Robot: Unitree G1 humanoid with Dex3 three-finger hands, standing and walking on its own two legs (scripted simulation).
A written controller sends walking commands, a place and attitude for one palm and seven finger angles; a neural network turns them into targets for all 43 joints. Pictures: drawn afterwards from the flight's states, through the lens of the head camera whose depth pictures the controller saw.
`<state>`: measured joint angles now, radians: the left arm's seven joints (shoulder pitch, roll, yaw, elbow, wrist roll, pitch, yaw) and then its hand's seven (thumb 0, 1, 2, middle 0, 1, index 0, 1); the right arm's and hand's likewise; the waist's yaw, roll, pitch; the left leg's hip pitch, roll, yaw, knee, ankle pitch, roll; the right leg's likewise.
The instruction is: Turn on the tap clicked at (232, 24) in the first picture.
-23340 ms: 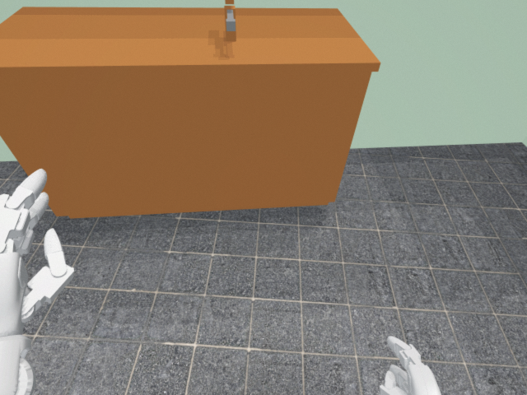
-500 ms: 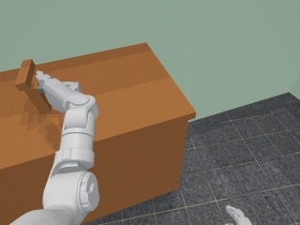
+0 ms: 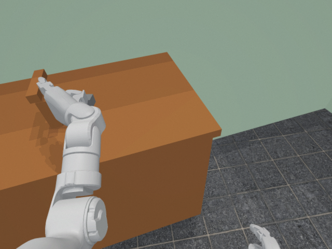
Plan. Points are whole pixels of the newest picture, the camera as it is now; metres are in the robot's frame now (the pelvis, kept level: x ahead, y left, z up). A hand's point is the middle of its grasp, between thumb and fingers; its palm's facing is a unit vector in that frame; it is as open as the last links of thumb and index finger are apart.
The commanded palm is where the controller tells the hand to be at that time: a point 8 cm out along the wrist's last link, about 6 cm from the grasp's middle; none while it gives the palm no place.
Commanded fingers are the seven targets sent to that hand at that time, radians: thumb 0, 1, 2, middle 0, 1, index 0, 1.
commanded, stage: lift the hand up off the lever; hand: left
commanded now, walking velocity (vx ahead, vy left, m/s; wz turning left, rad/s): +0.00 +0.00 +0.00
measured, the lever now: (88, 100) +0.47 +0.27 +0.13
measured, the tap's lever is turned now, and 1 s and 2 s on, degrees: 70 70 70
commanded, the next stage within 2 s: draw the hand back beside the body in 0.22 s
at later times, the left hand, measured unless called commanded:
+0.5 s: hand (94, 98) +0.38 +0.19 +0.21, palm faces +0.46 -0.89 -0.04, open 7.8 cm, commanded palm +0.31 +0.25 +0.20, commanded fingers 0.00 0.90 0.90 -0.16 -0.18 -0.16 -0.18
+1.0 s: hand (64, 142) +0.27 +0.22 +0.19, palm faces +0.32 -0.91 -0.25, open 7.6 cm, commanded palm +0.22 +0.27 +0.19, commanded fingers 0.00 0.90 0.90 -0.19 -0.25 -0.19 -0.25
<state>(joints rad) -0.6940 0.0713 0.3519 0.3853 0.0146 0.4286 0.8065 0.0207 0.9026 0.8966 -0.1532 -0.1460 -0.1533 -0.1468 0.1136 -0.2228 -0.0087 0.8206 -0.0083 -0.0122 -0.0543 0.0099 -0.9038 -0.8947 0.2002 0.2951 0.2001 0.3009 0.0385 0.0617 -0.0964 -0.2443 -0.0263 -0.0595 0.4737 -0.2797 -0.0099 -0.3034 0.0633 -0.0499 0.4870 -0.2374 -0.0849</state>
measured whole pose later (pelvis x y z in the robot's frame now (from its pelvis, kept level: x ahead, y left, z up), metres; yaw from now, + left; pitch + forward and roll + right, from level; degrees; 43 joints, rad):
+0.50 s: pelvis +0.00 +0.01 +0.00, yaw -2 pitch -1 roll +1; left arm -0.45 0.15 0.22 0.09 -0.07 0.41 0.35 0.02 0.90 0.90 -0.15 -0.15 -0.15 -0.15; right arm 0.12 -0.21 0.02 0.74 0.02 0.05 -0.10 0.01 -0.90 -0.89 0.20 0.30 0.20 0.30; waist 0.04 0.06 -0.05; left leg -0.13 -0.02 -0.03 0.42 -0.27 0.00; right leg -0.20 0.07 -0.02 0.45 -0.22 -0.07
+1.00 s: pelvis -0.03 +0.01 +0.01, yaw -2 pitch -6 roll +0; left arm -0.01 0.32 0.19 -0.05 -0.07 -0.13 0.12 0.02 0.90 0.90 -0.18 -0.22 -0.18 -0.22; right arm 0.14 -0.20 0.03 0.69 0.00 -0.07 -0.05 0.01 -0.90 -0.89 0.20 0.30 0.20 0.30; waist 0.04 0.06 0.06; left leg -0.04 -0.02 -0.02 0.33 -0.19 0.00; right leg -0.09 0.07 -0.01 0.31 -0.12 -0.07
